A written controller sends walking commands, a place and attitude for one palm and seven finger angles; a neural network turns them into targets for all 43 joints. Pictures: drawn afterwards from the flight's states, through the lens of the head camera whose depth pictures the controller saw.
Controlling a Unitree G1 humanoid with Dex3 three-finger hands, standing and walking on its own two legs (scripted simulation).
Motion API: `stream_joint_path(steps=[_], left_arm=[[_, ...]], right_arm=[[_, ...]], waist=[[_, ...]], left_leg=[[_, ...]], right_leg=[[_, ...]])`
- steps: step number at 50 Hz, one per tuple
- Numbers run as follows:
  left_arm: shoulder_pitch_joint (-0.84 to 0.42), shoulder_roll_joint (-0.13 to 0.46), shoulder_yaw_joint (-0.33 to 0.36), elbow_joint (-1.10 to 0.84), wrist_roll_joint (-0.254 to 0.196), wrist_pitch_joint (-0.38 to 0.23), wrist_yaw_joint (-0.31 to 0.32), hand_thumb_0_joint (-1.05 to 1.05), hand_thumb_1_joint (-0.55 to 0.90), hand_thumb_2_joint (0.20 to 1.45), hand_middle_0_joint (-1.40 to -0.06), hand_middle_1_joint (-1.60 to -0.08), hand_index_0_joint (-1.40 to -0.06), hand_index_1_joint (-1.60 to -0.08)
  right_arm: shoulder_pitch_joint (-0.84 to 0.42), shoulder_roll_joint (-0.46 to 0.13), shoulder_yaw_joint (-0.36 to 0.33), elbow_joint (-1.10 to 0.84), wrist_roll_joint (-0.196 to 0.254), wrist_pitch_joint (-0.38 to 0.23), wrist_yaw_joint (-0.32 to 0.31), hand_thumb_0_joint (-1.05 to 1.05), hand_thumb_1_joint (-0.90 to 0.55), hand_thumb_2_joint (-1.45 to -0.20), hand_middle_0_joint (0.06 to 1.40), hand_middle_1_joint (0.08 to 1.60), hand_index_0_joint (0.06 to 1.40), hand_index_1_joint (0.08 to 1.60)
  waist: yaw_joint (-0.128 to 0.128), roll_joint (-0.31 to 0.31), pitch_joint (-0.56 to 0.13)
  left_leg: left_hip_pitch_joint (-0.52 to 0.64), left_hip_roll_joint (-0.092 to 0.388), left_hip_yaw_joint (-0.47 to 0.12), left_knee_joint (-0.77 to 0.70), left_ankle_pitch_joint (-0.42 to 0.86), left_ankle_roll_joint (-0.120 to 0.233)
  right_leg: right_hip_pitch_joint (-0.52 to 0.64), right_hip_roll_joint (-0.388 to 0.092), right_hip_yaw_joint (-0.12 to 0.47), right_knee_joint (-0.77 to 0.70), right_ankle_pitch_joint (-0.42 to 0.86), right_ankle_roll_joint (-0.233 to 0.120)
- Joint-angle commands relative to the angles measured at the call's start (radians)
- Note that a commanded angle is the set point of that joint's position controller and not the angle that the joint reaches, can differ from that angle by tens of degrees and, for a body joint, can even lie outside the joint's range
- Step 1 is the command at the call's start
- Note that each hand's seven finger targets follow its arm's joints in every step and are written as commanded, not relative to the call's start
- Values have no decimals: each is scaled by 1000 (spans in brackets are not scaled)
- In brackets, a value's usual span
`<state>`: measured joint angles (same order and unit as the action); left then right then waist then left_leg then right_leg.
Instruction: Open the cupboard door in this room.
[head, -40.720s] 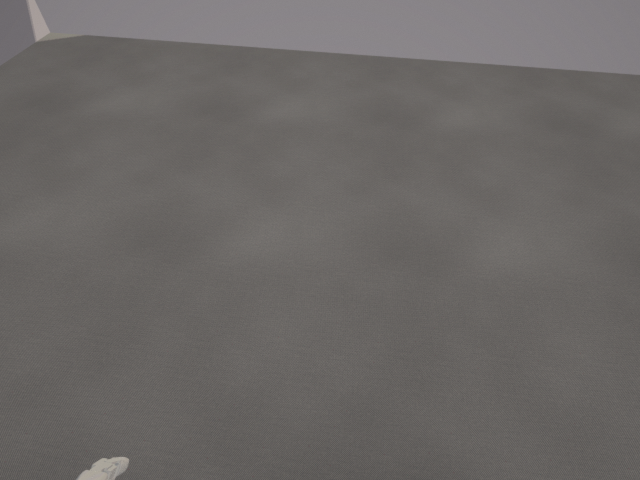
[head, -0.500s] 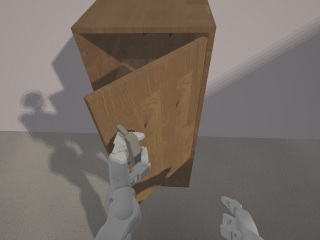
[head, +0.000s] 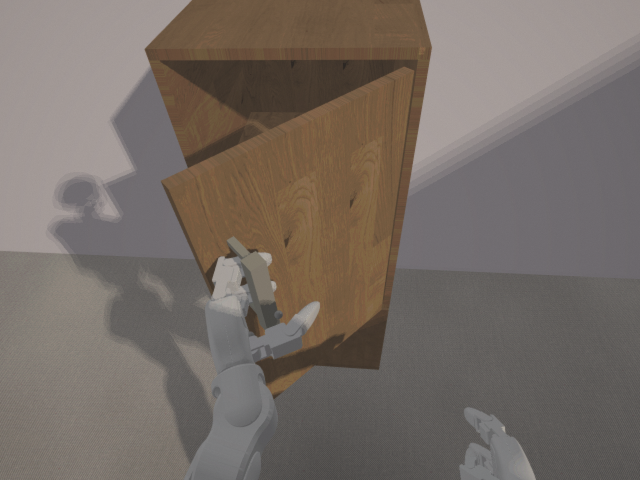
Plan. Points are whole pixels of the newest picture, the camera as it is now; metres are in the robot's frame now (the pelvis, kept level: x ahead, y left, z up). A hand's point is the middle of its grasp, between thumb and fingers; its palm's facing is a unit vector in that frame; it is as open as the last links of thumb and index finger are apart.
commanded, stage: open thumb and fingers to let go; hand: left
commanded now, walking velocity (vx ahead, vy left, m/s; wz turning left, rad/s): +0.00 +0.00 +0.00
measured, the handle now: (253, 286) +0.34 +0.10 +0.08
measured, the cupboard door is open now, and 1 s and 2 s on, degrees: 46 50 49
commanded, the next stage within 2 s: slide the hand sideways off the handle in 0.44 s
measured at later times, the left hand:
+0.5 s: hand (275, 312) +0.30 +0.07 +0.08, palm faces +0.26 -0.97 -0.03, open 15.5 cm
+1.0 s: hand (277, 348) +0.25 +0.06 +0.08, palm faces -0.13 -0.99 +0.01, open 16.3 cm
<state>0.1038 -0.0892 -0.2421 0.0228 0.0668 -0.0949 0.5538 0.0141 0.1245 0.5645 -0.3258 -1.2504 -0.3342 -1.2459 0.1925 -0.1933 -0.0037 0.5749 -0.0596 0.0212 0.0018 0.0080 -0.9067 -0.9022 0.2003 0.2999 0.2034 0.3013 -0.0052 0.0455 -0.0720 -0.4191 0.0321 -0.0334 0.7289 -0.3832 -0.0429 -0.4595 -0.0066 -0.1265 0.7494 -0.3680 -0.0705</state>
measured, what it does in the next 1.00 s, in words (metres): stands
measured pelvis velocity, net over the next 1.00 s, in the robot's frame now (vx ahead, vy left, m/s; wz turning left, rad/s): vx -0.01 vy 0.03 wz -0.04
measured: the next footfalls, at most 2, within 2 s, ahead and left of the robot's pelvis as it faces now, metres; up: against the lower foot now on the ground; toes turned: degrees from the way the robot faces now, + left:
none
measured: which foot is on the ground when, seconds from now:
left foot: down 0.00-1.00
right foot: down 0.00-1.00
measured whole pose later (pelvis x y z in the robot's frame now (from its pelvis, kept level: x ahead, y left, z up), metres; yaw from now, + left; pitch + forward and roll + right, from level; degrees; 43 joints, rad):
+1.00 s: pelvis -0.01 +0.03 +0.00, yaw -3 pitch +4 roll +1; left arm 0.17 0.01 -0.27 -0.06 -0.01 -0.15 0.13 -0.01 -0.50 0.30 -0.16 -0.31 -0.16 -0.31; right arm 0.26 -0.19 0.04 0.49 -0.01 -0.04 0.01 0.01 -0.91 -0.90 0.20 0.30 0.20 0.30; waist 0.00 0.02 -0.05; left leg -0.44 0.01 0.03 0.78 -0.40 0.00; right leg -0.50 -0.03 -0.06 0.80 -0.36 -0.03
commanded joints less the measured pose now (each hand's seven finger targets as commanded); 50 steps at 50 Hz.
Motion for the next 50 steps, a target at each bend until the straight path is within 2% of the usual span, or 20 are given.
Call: stream_joint_path(steps=[1,3,12,21,24,27,28,29,30,31,32,33,35,36,38,39,42,44,47,50], left_arm=[[-215,-107,-20,-211,17,-71,17,0,-500,300,-300,-1200,-300,-1200],[-229,-109,-22,-211,23,-74,23,0,-500,300,-300,-1200,-300,-1200],[-284,-182,-90,-178,41,-53,42,0,-500,300,-225,-750,-225,-750],[-303,-219,-107,-188,34,-11,59,0,-500,300,-150,-300,-150,-300],[-292,-216,-98,-172,30,4,62,0,-500,300,-150,-300,-150,-300],[-332,-239,-114,-181,35,8,70,0,-500,300,-150,-300,-150,-300],[-326,-126,-327,-179,132,-33,-148,0,-500,300,-150,-300,-150,-300],[-386,-55,-249,-238,93,-82,-267,0,-500,300,-150,-300,-150,-300],[-392,-33,-245,-251,69,-114,-353,0,-500,300,-150,-300,-150,-300],[-403,4,-219,-255,38,-139,-427,0,-500,300,-150,-300,-150,-300],[-375,13,-200,-245,-4,-151,-489,0,-500,300,-150,-300,-150,-300],[-378,18,-170,-246,-45,-154,-520,0,-500,300,-150,-300,-150,-300],[-360,-18,-145,-205,-100,-138,-518,0,-500,300,-150,-300,-150,-300],[-360,-11,-115,-206,-118,-131,-502,0,-500,300,-150,-300,-150,-300],[-275,18,-53,-217,-128,-118,-462,0,-500,300,-150,-300,-150,-300],[-238,47,-27,-235,-121,-116,-444,0,-500,300,-150,-300,-150,-300],[-180,43,-31,-270,-92,-118,-405,0,-500,300,-150,-300,-150,-300],[-121,103,16,-283,-71,-123,-393,0,-500,300,-150,-300,-150,-300],[-77,112,21,-307,-62,-122,-403,0,-500,300,-150,-300,-150,-300],[13,129,48,-364,-79,-118,-427,0,-500,300,-150,-300,-150,-300]], right_arm=[[-132,-63,-11,-169,6,-52,-10,0,-900,-900,200,300,200,300],[-132,-63,-13,-168,5,-54,-11,0,-900,-900,200,300,200,300],[-131,-65,-13,-164,9,-56,5,0,-900,-900,200,300,200,300],[-144,-65,-12,-168,12,-42,20,0,-900,-900,200,300,200,300],[-159,-64,-9,-168,15,-34,23,0,-900,-900,200,300,200,300],[-161,-62,-9,-164,13,-35,26,0,-900,-900,200,300,200,300],[-58,-101,-13,-140,19,-30,30,0,-900,-900,200,300,200,300],[-41,-102,-22,-173,28,-32,20,0,-900,-900,200,300,200,300],[-43,-98,-15,-190,31,-46,10,0,-900,-900,200,300,200,300],[-33,-99,-11,-195,36,-59,0,0,-900,-900,200,300,200,300],[-42,-100,-5,-211,44,-73,-8,0,-900,-900,200,300,200,300],[-48,-96,2,-222,53,-86,-16,0,-900,-900,200,300,200,300],[-63,-94,14,-229,68,-109,-22,0,-900,-900,200,300,200,300],[-66,-96,14,-229,69,-119,-23,0,-900,-900,200,300,200,300],[-64,-97,11,-237,66,-130,-20,0,-900,-900,200,300,200,300],[-70,-99,10,-244,66,-131,-16,0,-900,-900,200,300,200,300],[-62,-89,12,-252,60,-134,-4,0,-900,-900,200,300,200,300],[-59,-95,8,-255,54,-129,-2,0,-900,-900,200,300,200,300],[-60,-91,12,-264,52,-120,-1,0,-900,-900,200,300,200,300],[-66,-89,11,-281,55,-119,-4,0,-900,-900,200,300,200,300]], waist=[[3,-167,-168],[5,-141,-176],[-3,-100,-180],[12,-85,-202],[20,-95,-189],[10,-83,-195],[-89,-158,-109],[-65,-109,-196],[-54,-82,-227],[-61,-97,-241],[-48,-94,-228],[-46,-90,-211],[-44,-89,-132],[-36,-86,-130],[-2,-143,-169],[20,-121,-190],[22,-123,-164],[41,-151,-165],[29,-136,-120],[45,-106,-134]], left_leg=[[0,-61,25,-37,133,58],[4,-61,29,-35,141,57],[19,-47,21,-43,167,56],[16,-36,9,-46,205,47],[7,-37,7,-49,186,45],[10,-37,8,-39,174,46],[29,-39,8,-28,187,69],[36,-43,12,-20,209,75],[40,-50,17,-10,207,79],[39,-52,13,-7,191,80],[24,-55,13,-11,161,79],[10,-56,11,-17,120,76],[-12,-51,-6,-42,34,66],[-17,-53,-8,-49,9,63],[-22,-53,-4,-64,27,60],[-21,-54,0,-71,52,58],[-24,-50,16,-72,85,59],[-43,-50,22,-72,92,61],[-50,-51,37,-71,63,62],[-45,-52,46,-69,72,60]], right_leg=[[145,-54,148,-207,160,67],[141,-51,146,-201,156,61],[88,-14,72,-128,154,38],[84,1,41,-78,181,26],[84,3,40,-86,153,24],[61,2,42,-83,133,24],[14,-5,84,-83,222,30],[46,-9,83,-63,275,24],[64,-12,87,-48,294,27],[68,-13,87,-46,284,30],[67,-13,91,-54,250,31],[60,-12,91,-66,195,34],[12,-5,74,-84,64,36],[6,-6,76,-94,23,39],[54,-5,76,-100,24,40],[82,-6,77,-93,45,35],[88,-7,78,-88,98,38],[114,-9,91,-95,105,37],[97,-13,103,-114,78,41],[118,-13,110,-115,86,39]])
